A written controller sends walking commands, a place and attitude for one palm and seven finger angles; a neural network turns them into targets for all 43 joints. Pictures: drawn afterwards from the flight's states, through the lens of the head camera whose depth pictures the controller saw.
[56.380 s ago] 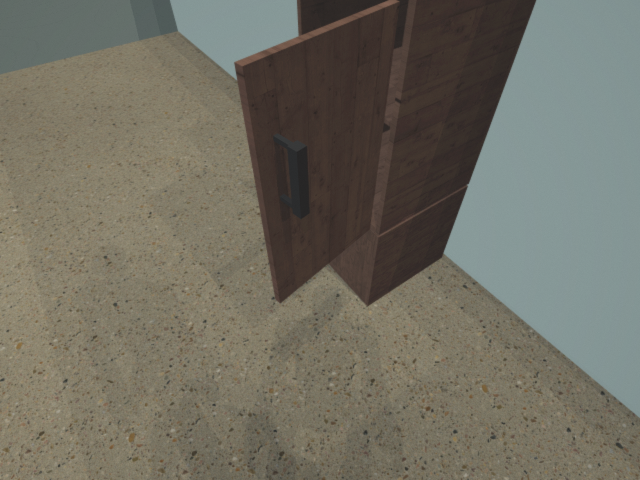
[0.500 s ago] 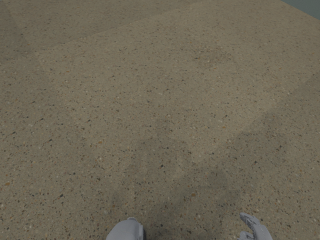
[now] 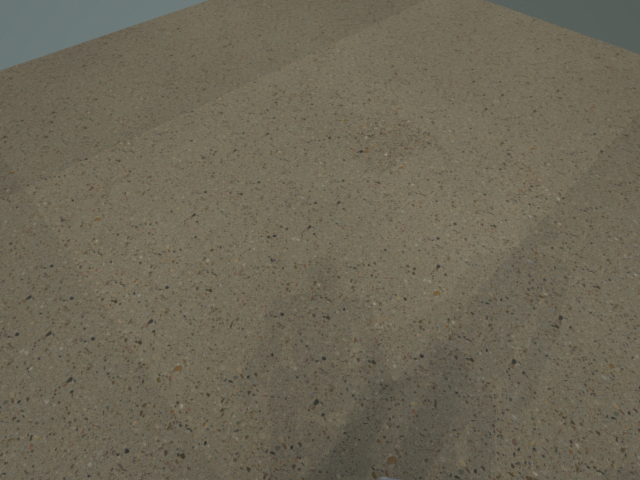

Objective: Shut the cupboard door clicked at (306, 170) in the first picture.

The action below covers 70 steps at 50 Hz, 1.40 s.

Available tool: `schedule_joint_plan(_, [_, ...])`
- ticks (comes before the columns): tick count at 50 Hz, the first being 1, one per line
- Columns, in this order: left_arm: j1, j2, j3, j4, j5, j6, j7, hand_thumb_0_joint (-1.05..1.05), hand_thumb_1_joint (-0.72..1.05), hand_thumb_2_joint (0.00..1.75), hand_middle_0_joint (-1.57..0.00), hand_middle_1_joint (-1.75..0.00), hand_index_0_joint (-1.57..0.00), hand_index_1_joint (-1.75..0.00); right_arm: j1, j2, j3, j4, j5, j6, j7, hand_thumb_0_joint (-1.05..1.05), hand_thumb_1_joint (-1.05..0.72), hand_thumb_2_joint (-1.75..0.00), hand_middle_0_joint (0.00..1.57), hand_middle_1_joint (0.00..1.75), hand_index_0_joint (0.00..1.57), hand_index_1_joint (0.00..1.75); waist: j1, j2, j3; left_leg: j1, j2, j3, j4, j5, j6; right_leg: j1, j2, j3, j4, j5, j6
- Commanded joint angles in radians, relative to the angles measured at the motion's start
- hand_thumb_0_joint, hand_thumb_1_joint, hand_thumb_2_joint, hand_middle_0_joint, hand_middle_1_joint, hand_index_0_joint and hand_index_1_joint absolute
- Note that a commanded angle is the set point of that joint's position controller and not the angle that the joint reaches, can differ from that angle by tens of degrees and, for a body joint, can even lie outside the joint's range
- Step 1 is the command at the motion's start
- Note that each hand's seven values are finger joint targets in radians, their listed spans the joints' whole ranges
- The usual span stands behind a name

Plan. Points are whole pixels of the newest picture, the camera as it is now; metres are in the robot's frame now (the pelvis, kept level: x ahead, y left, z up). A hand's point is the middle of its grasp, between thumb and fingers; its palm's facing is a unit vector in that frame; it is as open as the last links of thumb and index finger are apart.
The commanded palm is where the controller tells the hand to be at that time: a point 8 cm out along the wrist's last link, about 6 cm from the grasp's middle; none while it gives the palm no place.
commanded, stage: turn to face it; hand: left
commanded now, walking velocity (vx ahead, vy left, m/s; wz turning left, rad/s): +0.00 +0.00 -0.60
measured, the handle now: out of the picture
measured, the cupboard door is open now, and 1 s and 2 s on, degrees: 31 31 31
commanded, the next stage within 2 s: none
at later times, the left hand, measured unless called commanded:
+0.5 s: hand (169, 423) +0.21 +0.24 -0.15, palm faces -0.20 -0.95 -0.22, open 7.4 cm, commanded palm none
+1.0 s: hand (247, 378) +0.28 +0.14 -0.15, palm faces -0.57 -0.79 -0.22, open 7.4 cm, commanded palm none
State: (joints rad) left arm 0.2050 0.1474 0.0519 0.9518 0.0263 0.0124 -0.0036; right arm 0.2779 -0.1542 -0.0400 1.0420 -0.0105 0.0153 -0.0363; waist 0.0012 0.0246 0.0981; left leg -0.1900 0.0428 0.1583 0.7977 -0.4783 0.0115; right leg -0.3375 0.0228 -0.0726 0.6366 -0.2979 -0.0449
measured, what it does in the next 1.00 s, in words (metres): steps on the spot, turning right: left foot, then right foot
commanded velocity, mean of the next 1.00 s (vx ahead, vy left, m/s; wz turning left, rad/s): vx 0.00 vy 0.00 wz -0.60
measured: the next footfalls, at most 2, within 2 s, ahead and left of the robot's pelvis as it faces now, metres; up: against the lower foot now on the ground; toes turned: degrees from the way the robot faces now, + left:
left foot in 0.36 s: +0.14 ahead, +0.15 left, +0.00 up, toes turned -10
right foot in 0.76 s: +0.05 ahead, -0.10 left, +0.00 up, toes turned -32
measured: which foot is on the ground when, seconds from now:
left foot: up 0.00-0.34, down 0.36-0.76, up 0.78-1.00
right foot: down 0.00-0.36, up 0.38-0.74, down 0.76-1.00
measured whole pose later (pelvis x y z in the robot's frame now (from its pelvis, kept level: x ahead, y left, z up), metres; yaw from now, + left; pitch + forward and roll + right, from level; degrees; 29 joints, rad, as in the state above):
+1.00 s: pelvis +0.09 +0.03 +0.01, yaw -35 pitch +1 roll +0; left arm 0.17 0.21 0.04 0.88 0.03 0.05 -0.01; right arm 0.20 -0.25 -0.06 0.90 -0.01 0.05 -0.01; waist -0.02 0.01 0.08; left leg -0.47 0.08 0.04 0.95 -0.41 -0.09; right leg -0.28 0.02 0.04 0.53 -0.27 0.00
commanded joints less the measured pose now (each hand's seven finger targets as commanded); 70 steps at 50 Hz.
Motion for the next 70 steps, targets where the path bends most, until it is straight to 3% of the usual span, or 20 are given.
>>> schedule_joint_plan(1, [0.141, 0.212, 0.062, -0.036, -0.009, -0.014, 0.041, 0.00, 0.90, 0.90, -0.20, -0.30, -0.20, -0.30, -0.079, -0.123, -0.030, -0.132, 0.004, -0.014, -0.003, 0.00, -0.90, -0.90, 0.20, 0.30, 0.20, 0.30, 0.054, -0.152, -0.163, -0.393, 0.012, -0.200, 0.468, -0.072, -0.049, 0.324, -0.359, 0.503, -0.279, 0.690, -0.240])
schedule_joint_plan(6, [0.037, 0.191, 0.056, -0.062, -0.001, -0.019, 0.031, 0.00, 0.90, 0.90, -0.20, -0.30, -0.20, -0.30, -0.040, -0.084, -0.028, -0.126, -0.006, 0.013, 0.011, 0.00, -0.90, -0.90, 0.20, 0.30, 0.20, 0.30, -0.016, -0.110, -0.148, -0.311, 0.022, -0.172, 0.301, 0.085, -0.077, 0.154, -0.233, 0.320, -0.298, 0.491, -0.147])
schedule_joint_plan(13, [0.032, 0.249, 0.081, -0.084, 0.004, 0.001, 0.013, 0.00, 0.90, 0.90, -0.20, -0.30, -0.20, -0.30, -0.095, -0.105, -0.027, -0.186, 0.006, -0.006, 0.005, 0.00, -0.90, -0.90, 0.20, 0.30, 0.20, 0.30, 0.007, -0.183, -0.153, -0.209, -0.027, -0.137, -0.050, 0.088, -0.083, 0.160, -0.203, 0.389, -0.222, 0.514, -0.135])
schedule_joint_plan(16, [-0.014, 0.228, 0.080, -0.103, -0.007, 0.012, 0.013, 0.00, 0.90, 0.90, -0.20, -0.30, -0.20, -0.30, -0.017, -0.140, -0.031, -0.176, 0.008, -0.023, -0.001, 0.00, -0.90, -0.90, 0.20, 0.30, 0.20, 0.30, -0.039, -0.150, -0.164, 0.028, -0.015, -0.153, -0.353, 0.273, -0.073, 0.027, -0.139, 0.383, -0.119, 0.399, -0.054])
schedule_joint_plan(18, [0.019, 0.140, 0.058, -0.148, -0.021, 0.017, 0.001, 0.00, 0.90, 0.90, -0.20, -0.30, -0.20, -0.30, 0.032, -0.303, -0.054, -0.189, -0.016, -0.034, -0.007, 0.00, -0.90, -0.90, 0.20, 0.30, 0.20, 0.30, -0.040, 0.295, -0.192, 0.197, 0.398, -0.517, -0.494, 0.577, 0.100, -0.224, 0.056, 0.133, 0.224, -0.301, 0.057])
schedule_joint_plan(19, [-0.015, 0.180, 0.057, -0.147, -0.007, 0.022, 0.001, 0.00, 0.90, 0.90, -0.20, -0.30, -0.20, -0.30, 0.034, -0.300, -0.049, -0.190, -0.024, -0.029, -0.011, 0.00, -0.90, -0.90, 0.20, 0.30, 0.20, 0.30, -0.059, 0.218, -0.170, 0.111, 0.447, -0.537, -0.497, 0.581, 0.160, -0.211, 0.013, 0.141, 0.408, -0.346, 0.071])
schedule_joint_plan(24, [-0.026, 0.166, 0.057, -0.142, -0.009, 0.040, -0.030, 0.00, 0.90, 0.90, -0.20, -0.30, -0.20, -0.30, -0.082, -0.235, -0.030, -0.229, -0.023, -0.025, -0.010, 0.00, -0.90, -0.90, 0.20, 0.30, 0.20, 0.30, 0.002, 0.156, -0.123, 0.098, 0.287, -0.203, -0.441, 0.731, 0.119, -0.211, -0.052, 0.073, 0.488, -0.176, 0.104])
schedule_joint_plan(31, [-0.117, 0.155, 0.042, -0.176, -0.005, 0.038, -0.039, 0.00, 0.90, 0.90, -0.20, -0.30, -0.20, -0.30, 0.001, -0.265, -0.050, -0.191, -0.020, -0.016, 0.003, 0.00, -0.90, -0.90, 0.20, 0.30, 0.20, 0.30, -0.048, 0.205, -0.129, 0.144, 0.304, -0.084, -0.389, 0.788, 0.104, -0.110, -0.042, -0.017, 0.200, -0.132, 0.087])
schedule_joint_plan(35, [-0.051, 0.173, 0.043, -0.158, -0.005, 0.025, -0.035, 0.00, 0.90, 0.90, -0.20, -0.30, -0.20, -0.30, -0.047, -0.288, -0.060, -0.194, -0.017, -0.010, 0.010, 0.00, -0.90, -0.90, 0.20, 0.30, 0.20, 0.30, 0.002, 0.174, -0.146, 0.077, 0.305, -0.034, -0.275, 0.680, 0.047, 0.077, -0.026, -0.039, -0.076, 0.022, 0.051])
schedule_joint_plan(36, [0.018, 0.211, 0.050, -0.138, -0.002, 0.017, -0.031, 0.00, 0.90, 0.90, -0.20, -0.30, -0.20, -0.30, -0.049, -0.281, -0.062, -0.198, -0.009, -0.008, 0.017, 0.00, -0.90, -0.90, 0.20, 0.30, 0.20, 0.30, 0.036, 0.098, -0.172, -0.003, 0.269, 0.000, -0.159, 0.619, 0.006, 0.221, -0.039, -0.016, -0.196, 0.151, 0.033])
schedule_joint_plan(38, [0.140, 0.373, 0.078, -0.096, -0.003, 0.001, -0.006, 0.00, 0.90, 0.90, -0.20, -0.30, -0.20, -0.30, -0.119, -0.179, -0.033, -0.265, 0.001, 0.000, 0.023, 0.00, -0.90, -0.90, 0.20, 0.30, 0.20, 0.30, 0.099, -0.295, -0.180, -0.405, 0.039, 0.012, 0.246, -0.185, -0.091, 0.406, -0.416, 0.449, -0.265, 0.708, -0.152])
schedule_joint_plan(39, [0.151, 0.382, 0.077, -0.100, -0.011, 0.007, 0.004, 0.00, 0.90, 0.90, -0.20, -0.30, -0.20, -0.30, -0.152, -0.184, -0.028, -0.279, -0.001, 0.013, 0.013, 0.00, -0.90, -0.90, 0.20, 0.30, 0.20, 0.30, 0.102, -0.211, -0.157, -0.441, 0.051, -0.125, 0.353, -0.170, -0.082, 0.348, -0.424, 0.445, -0.258, 0.710, -0.194])
schedule_joint_plan(40, [0.090, 0.363, 0.081, -0.108, -0.005, 0.003, 0.015, 0.00, 0.90, 0.90, -0.20, -0.30, -0.20, -0.30, -0.128, -0.181, -0.029, -0.265, 0.001, 0.011, 0.006, 0.00, -0.90, -0.90, 0.20, 0.30, 0.20, 0.30, 0.065, -0.340, -0.178, -0.500, 0.056, -0.158, 0.403, -0.132, -0.088, 0.365, -0.385, 0.478, -0.269, 0.627, -0.196])
schedule_joint_plan(43, [-0.057, 0.281, 0.057, -0.157, -0.005, 0.009, 0.016, 0.00, 0.90, 0.90, -0.20, -0.30, -0.20, -0.30, -0.084, -0.194, -0.031, -0.216, -0.003, 0.013, 0.017, 0.00, -0.90, -0.90, 0.20, 0.30, 0.20, 0.30, -0.003, -0.176, -0.152, -0.372, 0.072, -0.149, 0.347, 0.049, -0.102, 0.206, -0.270, 0.295, -0.264, 0.445, -0.140])
schedule_joint_plan(50, [-0.048, 0.298, 0.067, -0.145, 0.004, 0.016, 0.003, 0.00, 0.90, 0.90, -0.20, -0.30, -0.20, -0.30, -0.068, -0.166, -0.030, -0.224, 0.001, 0.007, 0.018, 0.00, -0.90, -0.90, 0.20, 0.30, 0.20, 0.30, -0.001, -0.187, -0.107, -0.221, 0.005, -0.114, 0.014, 0.065, -0.090, 0.076, -0.236, 0.371, -0.277, 0.258, -0.138])
schedule_joint_plan(53, [-0.085, 0.269, 0.067, -0.148, -0.008, 0.025, 0.004, 0.00, 0.90, 0.90, -0.20, -0.30, -0.20, -0.30, 0.044, -0.169, -0.028, -0.194, 0.004, -0.015, 0.006, 0.00, -0.90, -0.90, 0.20, 0.30, 0.20, 0.30, -0.054, -0.154, -0.149, 0.000, -0.009, -0.116, -0.313, 0.243, -0.080, -0.005, -0.179, 0.373, -0.158, 0.259, -0.066])
schedule_joint_plan(55, [-0.027, 0.156, 0.046, -0.175, -0.023, 0.035, -0.009, 0.00, 0.90, 0.90, -0.20, -0.30, -0.20, -0.30, 0.079, -0.332, -0.052, -0.202, -0.018, -0.029, -0.002, 0.00, -0.90, -0.90, 0.20, 0.30, 0.20, 0.30, -0.044, 0.327, -0.166, 0.144, 0.377, -0.505, -0.537, 0.341, 0.067, -0.240, 0.050, 0.126, 0.205, -0.267, 0.056])
schedule_joint_plan(56, [-0.052, 0.191, 0.046, -0.177, -0.008, 0.035, -0.009, 0.00, 0.90, 0.90, -0.20, -0.30, -0.20, -0.30, 0.074, -0.331, -0.049, -0.205, -0.020, -0.026, -0.004, 0.00, -0.90, -0.90, 0.20, 0.30, 0.20, 0.30, -0.056, 0.271, -0.157, 0.070, 0.460, -0.539, -0.533, 0.350, 0.133, -0.227, -0.001, 0.131, 0.390, -0.331, 0.062])
schedule_joint_plan(61, [-0.049, 0.157, 0.056, -0.129, -0.009, 0.039, -0.036, 0.00, 0.90, 0.90, -0.20, -0.30, -0.20, -0.30, -0.025, -0.231, -0.025, -0.216, -0.018, -0.032, -0.016, 0.00, -0.90, -0.90, 0.20, 0.30, 0.20, 0.30, -0.006, 0.150, -0.134, 0.128, 0.294, -0.170, -0.434, 0.767, 0.103, -0.242, -0.058, 0.070, 0.530, -0.149, 0.104])
schedule_joint_plan(70, [-0.121, 0.133, 0.043, -0.151, -0.006, 0.040, -0.037, 0.00, 0.90, 0.90, -0.20, -0.30, -0.20, -0.30, 0.023, -0.257, -0.054, -0.166, -0.020, -0.016, 0.002, 0.00, -0.90, -0.90, 0.20, 0.30, 0.20, 0.30, -0.046, 0.188, -0.121, 0.114, 0.337, -0.061, -0.398, 0.660, 0.105, -0.085, -0.049, -0.018, 0.158, -0.144, 0.081])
